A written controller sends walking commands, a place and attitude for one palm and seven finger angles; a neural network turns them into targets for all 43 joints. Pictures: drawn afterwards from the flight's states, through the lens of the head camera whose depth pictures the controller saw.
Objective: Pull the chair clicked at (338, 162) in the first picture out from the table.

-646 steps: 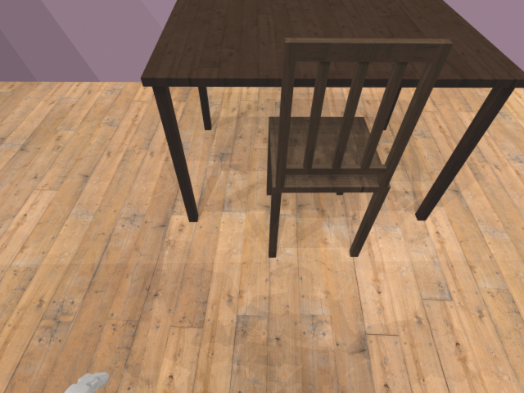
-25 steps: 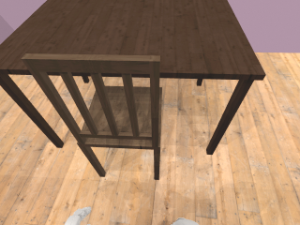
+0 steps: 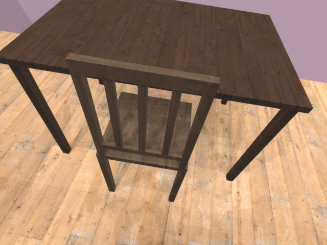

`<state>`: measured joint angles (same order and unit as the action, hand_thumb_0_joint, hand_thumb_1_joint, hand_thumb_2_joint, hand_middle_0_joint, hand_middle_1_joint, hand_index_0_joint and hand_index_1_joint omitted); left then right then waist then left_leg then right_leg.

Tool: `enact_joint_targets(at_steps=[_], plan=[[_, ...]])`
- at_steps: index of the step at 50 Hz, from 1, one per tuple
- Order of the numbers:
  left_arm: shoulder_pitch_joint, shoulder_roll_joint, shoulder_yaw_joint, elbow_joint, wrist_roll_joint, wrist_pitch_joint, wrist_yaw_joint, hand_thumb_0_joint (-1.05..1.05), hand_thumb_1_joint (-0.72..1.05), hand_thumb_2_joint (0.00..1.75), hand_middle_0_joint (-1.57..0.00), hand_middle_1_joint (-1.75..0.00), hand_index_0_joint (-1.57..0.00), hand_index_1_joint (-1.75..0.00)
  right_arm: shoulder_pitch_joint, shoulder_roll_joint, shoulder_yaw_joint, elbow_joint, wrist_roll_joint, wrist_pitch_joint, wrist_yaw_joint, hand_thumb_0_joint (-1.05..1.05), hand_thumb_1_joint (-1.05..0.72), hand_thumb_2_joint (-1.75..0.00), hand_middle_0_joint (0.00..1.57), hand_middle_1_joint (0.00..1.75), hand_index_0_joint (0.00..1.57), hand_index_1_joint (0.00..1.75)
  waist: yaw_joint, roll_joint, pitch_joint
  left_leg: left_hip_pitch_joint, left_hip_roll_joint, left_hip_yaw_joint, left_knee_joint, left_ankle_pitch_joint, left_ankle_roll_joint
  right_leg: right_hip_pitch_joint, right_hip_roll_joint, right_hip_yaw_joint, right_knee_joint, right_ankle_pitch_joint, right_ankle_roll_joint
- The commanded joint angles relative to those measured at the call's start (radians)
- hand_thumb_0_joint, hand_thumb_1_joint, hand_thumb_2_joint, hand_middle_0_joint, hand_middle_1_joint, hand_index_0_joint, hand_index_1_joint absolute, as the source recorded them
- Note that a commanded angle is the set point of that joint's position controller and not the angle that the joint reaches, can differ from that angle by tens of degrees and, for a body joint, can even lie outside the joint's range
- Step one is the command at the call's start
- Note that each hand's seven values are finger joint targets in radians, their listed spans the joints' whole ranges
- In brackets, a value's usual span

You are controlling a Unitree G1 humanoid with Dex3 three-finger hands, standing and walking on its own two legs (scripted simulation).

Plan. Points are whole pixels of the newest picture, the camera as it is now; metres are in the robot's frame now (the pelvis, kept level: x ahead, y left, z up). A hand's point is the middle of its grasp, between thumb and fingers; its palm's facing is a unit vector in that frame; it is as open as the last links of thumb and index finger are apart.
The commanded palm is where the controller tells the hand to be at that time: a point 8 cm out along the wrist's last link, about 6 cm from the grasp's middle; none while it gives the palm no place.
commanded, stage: come to a stop and stand still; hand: left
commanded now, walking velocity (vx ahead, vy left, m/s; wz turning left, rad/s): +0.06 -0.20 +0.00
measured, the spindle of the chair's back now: (142, 122) +0.48 +0.11 -0.05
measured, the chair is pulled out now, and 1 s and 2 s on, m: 0.00 0.00 0.00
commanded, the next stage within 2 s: look again from close up in 1.94 s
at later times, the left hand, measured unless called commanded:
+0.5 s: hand out of the picture +0.01 +0.13 -0.16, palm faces +0.00 -0.97 -0.23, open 7.3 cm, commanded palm none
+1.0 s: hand out of the picture -0.04 +0.07 -0.17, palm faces +0.09 -0.98 -0.15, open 7.3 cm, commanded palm none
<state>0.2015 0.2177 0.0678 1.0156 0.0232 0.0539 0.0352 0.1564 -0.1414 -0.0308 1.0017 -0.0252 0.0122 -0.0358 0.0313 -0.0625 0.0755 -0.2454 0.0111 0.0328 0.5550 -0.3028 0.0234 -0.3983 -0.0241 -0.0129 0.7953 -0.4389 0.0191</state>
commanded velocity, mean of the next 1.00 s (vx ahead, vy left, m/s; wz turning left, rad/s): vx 0.01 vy -0.03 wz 0.00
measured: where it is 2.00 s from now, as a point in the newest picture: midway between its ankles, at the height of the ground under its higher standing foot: outside the picture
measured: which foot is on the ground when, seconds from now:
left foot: down 0.00-1.00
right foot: up 0.00-0.38, down 0.40-1.00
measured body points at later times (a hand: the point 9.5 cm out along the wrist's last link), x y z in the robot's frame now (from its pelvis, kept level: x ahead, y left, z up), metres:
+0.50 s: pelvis -0.02 -0.05 +0.01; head -0.03 -0.07 +0.46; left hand +0.01 +0.19 -0.14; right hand -0.06 -0.27 -0.16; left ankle +0.00 +0.10 -0.73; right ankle -0.07 -0.15 -0.73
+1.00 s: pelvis +0.00 -0.07 +0.01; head +0.01 -0.08 +0.45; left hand -0.05 +0.13 -0.16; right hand -0.01 -0.28 -0.16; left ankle +0.00 +0.10 -0.73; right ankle -0.07 -0.15 -0.73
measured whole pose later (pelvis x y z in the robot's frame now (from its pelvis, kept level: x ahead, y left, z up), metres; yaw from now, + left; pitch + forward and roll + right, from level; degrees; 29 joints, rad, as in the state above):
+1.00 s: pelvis +0.00 -0.07 +0.01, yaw +0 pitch -1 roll +1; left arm 0.34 0.08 0.01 1.17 0.01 -0.01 0.04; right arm 0.26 -0.13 -0.01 1.17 -0.01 0.01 -0.06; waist 0.01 0.01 0.04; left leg -0.17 0.08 -0.01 0.42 -0.22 -0.08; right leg -0.06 0.03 -0.06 0.42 -0.34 -0.05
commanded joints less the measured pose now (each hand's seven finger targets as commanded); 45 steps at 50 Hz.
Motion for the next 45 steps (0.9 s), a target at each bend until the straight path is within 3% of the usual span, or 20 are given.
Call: enact_joint_targets(at_steps=[1,3,4,8,12,15,17,18,19,20,21,22,23,24,27,29,32,38,42,45], plan=[[0.103,0.059,0.014,-0.002,-0.004,-0.011,-0.01,0.0,0.9,0.9,-0.2,-0.3,-0.2,-0.3,0.013,-0.163,-0.021,-0.038,-0.003,-0.018,-0.025,0.0,-0.9,-0.9,0.2,0.3,0.2,0.3,-0.004,0.266,-0.062,0.038,0.265,-0.198,-0.259,0.486,0.108,-0.036,0.016,0.085,0.243,0.022,0.008],[0.115,0.057,0.013,0.012,-0.004,-0.013,-0.019,0.0,0.9,0.9,-0.2,-0.3,-0.2,-0.3,0.037,-0.165,-0.024,-0.03,0.001,-0.018,-0.025,0.0,-0.9,-0.9,0.2,0.3,0.2,0.3,-0.019,0.236,-0.09,0.109,0.24,-0.169,-0.269,0.397,0.098,-0.058,0.02,0.066,0.242,0.057,0.023],[0.103,0.056,0.012,0.013,-0.002,-0.013,-0.023,0.0,0.9,0.9,-0.2,-0.3,-0.2,-0.3,0.053,-0.16,-0.029,-0.025,0.002,-0.019,-0.027,0.0,-0.9,-0.9,0.2,0.3,0.2,0.3,-0.029,0.186,-0.078,0.126,0.25,-0.175,-0.276,0.386,0.101,-0.073,0.016,0.06,0.231,0.063,0.026],[0.058,0.044,0.003,0.0,-0.001,-0.009,-0.027,0.0,0.9,0.9,-0.2,-0.3,-0.2,-0.3,0.147,-0.181,-0.038,0.012,-0.002,-0.018,-0.031,0.0,-0.9,-0.9,0.2,0.3,0.2,0.3,-0.071,0.228,-0.091,0.23,0.275,-0.221,-0.276,0.426,0.112,-0.081,-0.001,0.046,0.117,0.014,0.033],[0.041,0.023,-0.009,0.005,-0.005,-0.009,-0.03,0.0,0.9,0.9,-0.2,-0.3,-0.2,-0.3,0.171,-0.2,-0.048,0.033,-0.004,-0.012,-0.028,0.0,-0.9,-0.9,0.2,0.3,0.2,0.3,-0.087,0.243,-0.1,0.232,0.279,-0.233,-0.274,0.388,0.123,-0.008,-0.003,0.013,-0.026,-0.042,0.022],[0.07,0.008,-0.017,0.025,-0.012,-0.018,-0.028,0.0,0.9,0.9,-0.2,-0.3,-0.2,-0.3,0.15,-0.2,-0.047,0.041,-0.004,-0.01,-0.02,0.0,-0.9,-0.9,0.2,0.3,0.2,0.3,-0.068,0.265,-0.099,0.159,0.249,-0.222,-0.267,0.326,0.111,0.101,0.009,-0.01,-0.19,-0.003,0.006],[0.134,0.005,-0.019,0.057,-0.013,-0.027,-0.024,0.0,0.9,0.9,-0.2,-0.3,-0.2,-0.3,0.135,-0.19,-0.045,0.049,0.003,-0.008,-0.015,0.0,-0.9,-0.9,0.2,0.3,0.2,0.3,-0.033,0.237,-0.108,0.089,0.207,-0.186,-0.233,0.233,0.072,0.23,0.015,-0.043,-0.365,0.176,0.0],[0.153,0.019,-0.019,0.069,-0.011,-0.035,-0.018,0.0,0.9,0.9,-0.2,-0.3,-0.2,-0.3,0.142,-0.164,-0.041,0.058,0.01,-0.008,-0.012,0.0,-0.9,-0.9,0.2,0.3,0.2,0.3,-0.024,0.185,-0.103,0.029,0.169,-0.157,-0.201,0.171,0.037,0.309,-0.003,-0.022,-0.473,0.254,-0.003],[0.153,0.053,-0.018,0.076,-0.009,-0.045,-0.011,0.0,0.9,0.9,-0.2,-0.3,-0.2,-0.3,0.145,-0.116,-0.031,0.063,0.019,-0.01,-0.006,0.0,-0.9,-0.9,0.2,0.3,0.2,0.3,-0.024,0.084,-0.094,-0.053,0.116,-0.105,-0.147,0.092,-0.005,0.372,-0.078,0.076,-0.525,0.253,-0.026],[0.133,0.089,-0.021,0.081,-0.01,-0.055,-0.007,0.0,0.9,0.9,-0.2,-0.3,-0.2,-0.3,0.134,-0.068,-0.013,0.056,0.022,-0.009,-0.001,0.0,-0.9,-0.9,0.2,0.3,0.2,0.3,-0.033,-0.035,-0.059,-0.073,0.056,-0.035,-0.109,-0.007,-0.042,0.311,-0.188,0.171,-0.565,0.22,-0.069],[0.093,0.111,-0.026,0.071,-0.014,-0.057,-0.007,0.0,0.9,0.9,-0.2,-0.3,-0.2,-0.3,0.132,-0.054,-0.003,0.055,0.015,-0.006,0.004,0.0,-0.9,-0.9,0.2,0.3,0.2,0.3,-0.043,-0.064,-0.024,-0.023,0.044,-0.022,-0.104,-0.032,-0.048,0.196,-0.23,0.19,-0.598,0.128,-0.101],[0.065,0.099,-0.029,0.07,-0.014,-0.059,-0.008,0.0,0.9,0.9,-0.2,-0.3,-0.2,-0.3,0.139,-0.056,-0.004,0.069,0.007,-0.004,0.009,0.0,-0.9,-0.9,0.2,0.3,0.2,0.3,-0.051,-0.034,-0.006,0.038,0.042,-0.023,-0.109,0.024,-0.046,0.117,-0.207,0.172,-0.596,0.078,-0.106],[0.054,0.086,-0.03,0.077,-0.017,-0.066,-0.007,0.0,0.9,0.9,-0.2,-0.3,-0.2,-0.3,0.151,-0.055,-0.002,0.086,0.002,0.0,0.008,0.0,-0.9,-0.9,0.2,0.3,0.2,0.3,-0.05,-0.13,0.041,0.042,0.048,-0.026,-0.106,0.067,-0.045,0.09,-0.16,0.158,-0.599,0.101,-0.1],[0.055,0.055,-0.039,0.083,-0.019,-0.066,-0.006,0.0,0.9,0.9,-0.2,-0.3,-0.2,-0.3,0.168,-0.058,0.0,0.101,0.003,0.0,0.005,0.0,-0.9,-0.9,0.2,0.3,0.2,0.3,-0.054,-0.111,0.073,0.051,0.055,-0.031,-0.118,0.11,-0.041,0.086,-0.141,0.131,-0.59,0.142,-0.094],[0.087,0.025,-0.044,0.095,-0.024,-0.069,0.0,0.0,0.9,0.9,-0.2,-0.3,-0.2,-0.3,0.217,-0.064,0.007,0.134,0.008,-0.008,0.0,0.0,-0.9,-0.9,0.2,0.3,0.2,0.3,-0.054,-0.039,0.074,0.07,0.076,-0.049,-0.158,0.201,-0.042,0.124,-0.101,0.085,-0.542,0.235,-0.073],[0.106,0.03,-0.042,0.098,-0.024,-0.066,0.002,0.0,0.9,0.9,-0.2,-0.3,-0.2,-0.3,0.217,-0.059,0.009,0.144,0.011,-0.005,0.001,0.0,-0.9,-0.9,0.2,0.3,0.2,0.3,-0.042,-0.011,0.099,0.055,0.075,-0.044,-0.157,0.186,-0.044,0.129,-0.093,0.081,-0.562,0.182,-0.065],[0.122,0.024,-0.039,0.101,-0.026,-0.068,0.004,0.0,0.9,0.9,-0.2,-0.3,-0.2,-0.3,0.222,-0.051,0.011,0.148,0.009,-0.004,-0.004,0.0,-0.9,-0.9,0.2,0.3,0.2,0.3,-0.042,0.042,0.079,0.073,0.076,-0.04,-0.148,0.204,-0.05,0.144,-0.097,0.088,-0.556,0.225,-0.069],[0.151,0.004,-0.038,0.11,-0.025,-0.074,0.007,0.0,0.9,0.9,-0.2,-0.3,-0.2,-0.3,0.223,-0.044,0.009,0.151,0.011,-0.009,-0.011,0.0,-0.9,-0.9,0.2,0.3,0.2,0.3,-0.041,0.043,0.017,0.098,0.079,-0.036,-0.143,0.239,-0.052,0.202,-0.09,0.076,-0.517,0.382,-0.066],[0.182,0.0,-0.036,0.121,-0.023,-0.077,0.011,0.0,0.9,0.9,-0.2,-0.3,-0.2,-0.3,0.209,-0.043,0.009,0.15,0.015,-0.015,-0.016,0.0,-0.9,-0.9,0.2,0.3,0.2,0.3,-0.035,0.034,-0.027,0.105,0.08,-0.03,-0.13,0.285,-0.051,0.261,-0.09,0.057,-0.476,0.566,-0.055],[0.196,-0.014,-0.037,0.129,-0.021,-0.075,0.013,0.0,0.9,0.9,-0.2,-0.3,-0.2,-0.3,0.192,-0.043,0.008,0.145,0.017,-0.015,-0.019,0.0,-0.9,-0.9,0.2,0.3,0.2,0.3,-0.033,0.035,-0.008,0.109,0.081,-0.025,-0.126,0.292,-0.048,0.254,-0.09,0.051,-0.468,0.608,-0.051]])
